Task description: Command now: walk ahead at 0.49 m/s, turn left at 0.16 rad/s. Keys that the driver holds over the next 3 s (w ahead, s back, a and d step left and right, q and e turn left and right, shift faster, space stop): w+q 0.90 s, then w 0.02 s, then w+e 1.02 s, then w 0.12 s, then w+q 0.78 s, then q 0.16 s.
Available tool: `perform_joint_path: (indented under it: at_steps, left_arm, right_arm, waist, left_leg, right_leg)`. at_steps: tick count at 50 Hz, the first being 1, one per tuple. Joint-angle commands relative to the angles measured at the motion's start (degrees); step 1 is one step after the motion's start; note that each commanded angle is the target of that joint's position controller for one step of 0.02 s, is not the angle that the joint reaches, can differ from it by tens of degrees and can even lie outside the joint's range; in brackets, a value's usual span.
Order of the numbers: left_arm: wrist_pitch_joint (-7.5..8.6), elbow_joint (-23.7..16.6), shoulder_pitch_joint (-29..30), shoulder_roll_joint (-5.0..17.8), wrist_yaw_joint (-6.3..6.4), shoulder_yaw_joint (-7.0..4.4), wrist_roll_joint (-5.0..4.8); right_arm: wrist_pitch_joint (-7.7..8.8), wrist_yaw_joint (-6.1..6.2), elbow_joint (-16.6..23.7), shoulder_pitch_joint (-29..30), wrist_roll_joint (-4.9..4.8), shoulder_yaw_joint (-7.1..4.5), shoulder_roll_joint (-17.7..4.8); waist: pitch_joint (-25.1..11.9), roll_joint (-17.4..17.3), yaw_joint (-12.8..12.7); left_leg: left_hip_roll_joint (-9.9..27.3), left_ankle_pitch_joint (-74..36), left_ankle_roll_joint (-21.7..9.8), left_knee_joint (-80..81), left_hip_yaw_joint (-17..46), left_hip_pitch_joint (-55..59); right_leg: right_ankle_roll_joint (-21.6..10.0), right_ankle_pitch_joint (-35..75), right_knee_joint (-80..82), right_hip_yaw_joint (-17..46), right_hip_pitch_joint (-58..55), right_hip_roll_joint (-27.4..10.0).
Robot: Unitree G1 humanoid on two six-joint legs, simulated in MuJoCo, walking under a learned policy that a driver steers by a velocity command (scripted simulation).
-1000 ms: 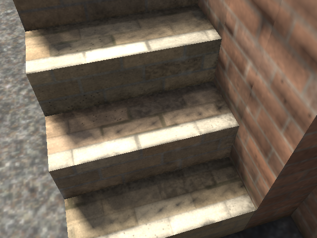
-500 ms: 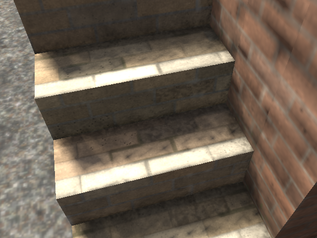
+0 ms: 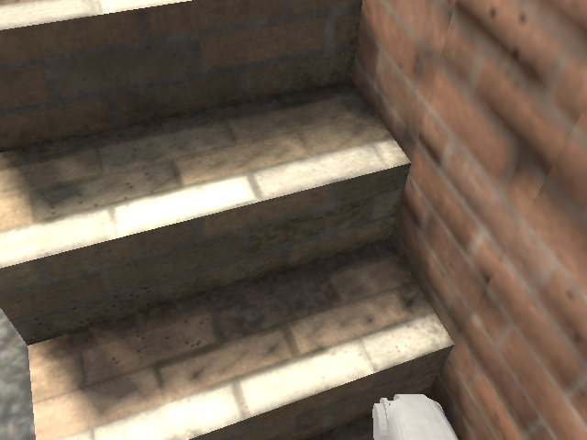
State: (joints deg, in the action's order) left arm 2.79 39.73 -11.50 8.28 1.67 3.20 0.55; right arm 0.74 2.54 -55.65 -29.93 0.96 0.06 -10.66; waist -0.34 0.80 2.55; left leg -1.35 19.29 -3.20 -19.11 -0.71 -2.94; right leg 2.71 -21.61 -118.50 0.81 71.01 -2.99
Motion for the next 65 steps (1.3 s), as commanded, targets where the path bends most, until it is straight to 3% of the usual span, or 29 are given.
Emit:
perform_joint_path:
  at_steps: [1,4,6,7,8,9,13,16,22,23,27,33,36,38,39,40,41,42,44,46,47,50,53,54,55,56,59,61,65]
  left_arm:
    - [2.58,-13.3,17.0,-1.4,-1.29,1.88,0.49]
    - [-1.9,-21.0,24.9,-2.1,-0.1,2.36,2.34]
    - [-4.52,-13.7,3.2,2.0,2.09,-1.08,-0.88]
    - [-3.78,-10.6,-11.6,5.1,2.14,-3.47,0.64]
    - [-1.91,-7.8,-22.5,14.5,3.5,-7.35,2.83]
    - [-1.58,-6.4,-23.5,20.3,4.4,-8.7,3.83]
    - [-2.13,-1.0,0.9,2.9,5.76,-4.57,2.62]
    - [0.43,4.3,-1.0,0.5,5.36,-3.81,3.3]
    - [3.91,8.0,-2.8,5.5,2.12,-5.13,2.23]
    - [4.95,11.4,-0.1,7.0,-4.44,-4.14,6.88]
    - [5.53,20.6,-14.5,4.8,-5.69,-3.05,6.47]
    - [5.16,25.3,-17.5,5.8,-7.43,-2.62,8.88]
    - [5.32,21.6,-4.4,16.1,-10.67,-5.17,4.82]
    - [6.6,16.9,4.5,23.8,-10.5,-6.18,4.35]
    - [5.8,18.3,5.1,23.1,-11.52,-6.8,4.88]
    - [4.43,14.6,-1.6,13.7,-14.65,-5.05,6.69]
    - [3.25,15.8,-8.1,12.1,-14.68,-6.29,4.0]
    - [2.78,8.3,-1.0,8.6,-7.62,-6.21,-0.88]
    - [0.64,2.2,4.0,0.4,-2.26,-3.61,1.44]
    - [-0.28,-1.2,5.4,0.1,0.12,-3.31,1.67]
    - [3.33,4.9,2.6,4.4,-5.45,-3.59,1.45]
    - [5.79,4.9,-1.5,6.4,-8.45,-4.6,1.55]
    - [5.19,3.2,3.0,3.6,-7.4,-2.78,1.27]
    - [2.65,-3.0,13.5,-6.8,-1.32,-2.28,-0.65]
    - [1.01,-5.2,18.0,-4.8,0.95,-1.84,-1.38]
    - [1.53,-5.0,12.3,9.7,-5.33,-3.65,-1.73]
    - [-2.25,-5.9,13.7,8.2,-9.43,-2.57,-2.91]
    - [-3.23,-4.4,10.7,7.6,-9.88,-1.56,-1.46]
    - [-8.95,-6.2,9.2,5.9,-10.72,-0.83,1.06]
  right_arm:
    - [-0.25,2.09,0.4,-3.2,-0.8,-1.43,-7.3]
    - [1.09,0.63,2.6,4.7,-0.77,-1.7,-10.5]
    - [2.31,-0.23,2.1,2.0,-2.09,-2.98,-15.3]
    - [4.11,-1.09,3.4,8.4,-2.8,-4.43,-19.6]
    - [5.35,-2.59,9.9,14.4,-6.06,-4.07,-16.3]
    - [6.06,-4.2,11.9,19.4,-3.0,-3.84,-11.9]
    - [0.26,-2.0,17.6,22.3,4.26,-2.01,-0.9]
    - [-4.37,0.44,22.0,25.0,2.5,-1.28,0.4]
    - [-4.32,-0.73,21.6,23.4,1.45,-2.52,-1.2]
    - [-4.31,-6.15,23.5,27.4,-5.16,-0.3,-4.6]
    - [-1.8,-6.64,22.6,31.9,-1.38,1.4,-1.9]
    - [-3.98,-5.05,27.9,47.8,-1.91,4.65,-2.9]
    - [-6.45,-8.24,25.5,43.7,-2.72,4.52,-5.2]
    - [-3.25,-9.3,16.8,18.9,-3.98,1.35,-9.7]
    - [-2.29,-9.19,11.0,6.2,-2.19,-0.77,-13.2]
    - [-1.48,-7.43,4.4,-4.3,-2.54,-3.1,-23.8]
    - [-2.18,-6.57,3.1,-13.5,-0.56,-5.45,-29.1]
    - [-1.29,-4.19,8.8,12.7,-2.73,-5.69,-15.8]
    - [-0.93,-3.22,8.7,22.8,-0.37,-4.2,-8.1]
    - [1.29,-3.54,6.6,19.3,0.35,-2.95,-2.3]
    - [1.99,-5.27,9.2,16.6,-1.97,-1.56,-8.0]
    - [2.24,-7.34,4.8,9.3,1.59,-2.88,-11.3]
    - [2.27,-7.0,-0.8,6.3,3.68,-1.12,-6.4]
    - [6.84,-4.71,-0.8,4.9,-1.64,-2.34,-2.6]
    - [9.04,-3.65,-1.7,7.5,-1.83,-1.2,-1.2]
    - [7.13,-6.16,5.0,13.1,5.64,-0.86,-10.2]
    - [3.61,-7.71,6.4,5.7,9.36,0.55,-12.2]
    - [2.22,-8.95,5.7,8.8,8.79,1.1,-15.4]
    - [4.16,-9.67,0.9,7.2,4.25,-1.64,-21.7]
  waist:
    - [9.9,-6.3,1.3]
    - [5.9,-0.8,0.7]
    - [-14.8,-10.1,-6.8]
    - [-24.0,-15.4,-15.8]
    - [-33.4,2.4,-19.9]
    - [-37.9,18.0,-19.9]
    - [-0.4,-0.6,-1.6]
    - [4.2,-0.1,0.5]
    - [2.0,1.0,2.4]
    - [-4.9,9.2,0.7]
    - [-2.9,3.6,-4.2]
    - [-4.9,2.7,-5.2]
    - [-6.0,9.7,2.6]
    - [-14.0,15.5,13.7]
    - [-18.6,10.5,16.9]
    - [-27.5,-12.4,10.4]
    - [-29.9,-13.1,9.9]
    - [-20.0,-15.7,0.7]
    - [-3.0,-14.5,-4.5]
    - [-1.4,-14.3,-5.1]
    - [-2.7,-6.4,-0.4]
    - [-4.6,1.8,-2.5]
    - [-1.7,-0.7,-3.6]
    - [-4.4,1.4,-3.0]
    - [2.1,2.0,-3.3]
    - [5.4,-1.8,-5.1]
    - [-0.7,-8.2,-1.4]
    - [-4.1,-5.0,-6.3]
    - [-13.8,-18.4,-10.9]
  left_leg:
    - [17.6,-21.3,-9.8,8.2,15.5,7.3]
    - [9.1,-37.5,-10.5,22.7,5.3,-17.8]
    - [10.4,-86.0,-10.2,5.1,4.8,-8.6]
    - [12.7,-99.9,-7.1,-12.8,3.7,-3.2]
    - [3.3,-81.2,-2.5,-38.4,4.2,-18.8]
    - [-8.9,-12.1,-1.4,-62.6,7.6,-24.3]
    - [0.3,-14.6,-1.9,-88.4,7.7,-42.1]
    - [1.0,-9.6,-0.3,-98.7,5.7,-52.6]
    - [0.6,-16.6,-2.4,-103.7,6.6,-58.5]
    - [0.7,-11.9,-8.0,-109.9,11.3,-64.2]
    - [2.6,-0.2,-11.1,-116.8,12.8,-91.1]
    - [11.7,5.0,-13.8,-92.8,5.3,-89.7]
    - [3.3,18.5,-8.5,-74.1,-6.7,-47.6]
    - [-6.1,2.6,-6.5,-57.4,-8.8,-30.3]
    - [-8.0,-9.4,-7.1,-37.5,-3.3,-10.7]
    - [6.0,-26.9,-18.8,-18.6,40.5,14.3]
    - [14.1,-12.9,-11.2,-4.5,65.3,10.7]
    - [11.1,11.4,-9.6,-2.0,57.1,-9.3]
    - [4.4,29.5,-6.4,-11.3,37.2,-29.5]
    - [2.0,25.5,-5.7,-12.7,29.6,-30.6]
    - [6.1,7.1,-9.6,-16.0,40.8,-32.4]
    - [14.7,-19.4,-14.7,-11.9,35.4,-13.5]
    - [13.3,-8.0,-10.2,-9.6,26.4,-12.4]
    - [11.1,0.4,-2.6,-7.1,14.5,-15.0]
    - [8.2,2.9,0.4,-1.9,10.4,-27.0]
    - [9.6,6.4,-6.0,-2.4,12.1,-31.4]
    - [17.2,-21.1,-13.5,2.8,11.2,-16.4]
    - [19.8,-57.1,-15.4,4.6,3.2,-19.3]
    - [25.6,-123.1,-22.8,3.3,-0.3,2.4]
  right_leg:
    - [1.0,-3.4,-0.9,-3.1,22.9,-3.1]
    - [-5.7,-4.2,37.8,-13.4,-22.8,-1.4]
    - [-6.3,-8.0,46.9,-11.9,-54.1,7.3]
    - [-7.3,-3.6,53.8,-4.8,-62.6,6.0]
    - [-13.7,-5.4,67.4,24.5,-76.9,-12.5]
    - [-18.5,6.2,90.4,46.9,-78.7,-20.5]
    - [-12.6,-25.7,86.7,27.8,-38.8,-16.7]
    - [-10.9,-9.7,91.6,13.8,-39.8,-18.1]
    - [-13.9,3.9,98.7,-3.4,-49.6,-17.6]
    - [-16.0,-4.2,100.9,-3.3,-47.7,-11.0]
    - [-18.7,1.3,104.7,-1.9,-74.4,-19.0]
    - [-13.4,-0.8,117.1,-10.5,-73.1,-19.1]
    - [-16.2,27.8,119.4,-19.7,-49.6,-18.3]
    - [-14.0,89.9,97.9,-21.9,-61.4,-18.5]
    - [-12.8,81.4,78.7,-20.2,-52.0,-16.1]
    - [-7.1,32.0,54.6,-12.9,-21.7,-4.2]
    - [-6.9,27.5,33.7,7.2,-19.3,2.7]
    - [-3.7,13.0,15.4,1.0,-29.5,3.5]
    - [-4.9,15.7,12.7,3.5,-23.7,2.3]
    - [-7.1,14.6,0.0,3.4,-18.1,4.2]
    - [-10.2,14.3,-8.3,18.2,-7.8,9.0]
    - [-10.6,16.1,-15.4,14.9,14.0,9.6]
    - [-14.3,13.5,-41.6,14.5,26.4,13.1]
    - [-9.4,11.2,-31.5,4.7,11.5,15.4]
    - [-7.2,12.5,-17.2,1.2,5.3,13.6]
    - [-7.7,19.6,-14.5,5.4,13.8,7.5]
    - [-6.3,19.4,-14.9,-0.8,26.1,6.8]
    - [-9.2,17.7,0.8,-6.0,9.5,4.9]
    - [-5.8,5.7,41.2,-16.7,-17.1,13.7]
